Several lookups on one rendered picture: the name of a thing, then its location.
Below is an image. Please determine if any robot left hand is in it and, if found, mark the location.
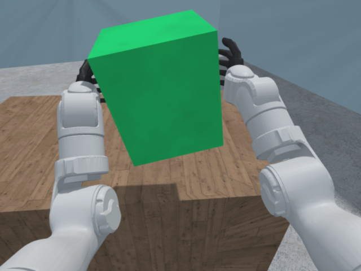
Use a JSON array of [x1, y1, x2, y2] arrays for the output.
[[76, 59, 106, 103]]

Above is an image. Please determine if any robot left forearm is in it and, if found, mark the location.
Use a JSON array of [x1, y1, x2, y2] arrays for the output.
[[49, 81, 109, 228]]

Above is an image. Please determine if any robot right forearm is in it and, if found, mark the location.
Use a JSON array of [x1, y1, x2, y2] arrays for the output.
[[223, 65, 335, 197]]

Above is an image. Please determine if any robot left upper arm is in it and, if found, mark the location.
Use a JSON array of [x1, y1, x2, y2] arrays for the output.
[[0, 184, 121, 271]]

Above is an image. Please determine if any robot right upper arm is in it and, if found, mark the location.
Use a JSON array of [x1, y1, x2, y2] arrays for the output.
[[259, 155, 361, 271]]

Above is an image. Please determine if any carton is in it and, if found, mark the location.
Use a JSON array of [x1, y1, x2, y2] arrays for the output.
[[87, 10, 223, 167]]

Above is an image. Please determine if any robot right hand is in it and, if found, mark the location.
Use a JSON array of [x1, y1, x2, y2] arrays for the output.
[[218, 38, 244, 86]]

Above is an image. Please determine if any pedestal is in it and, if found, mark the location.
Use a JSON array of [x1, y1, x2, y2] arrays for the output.
[[0, 90, 290, 271]]

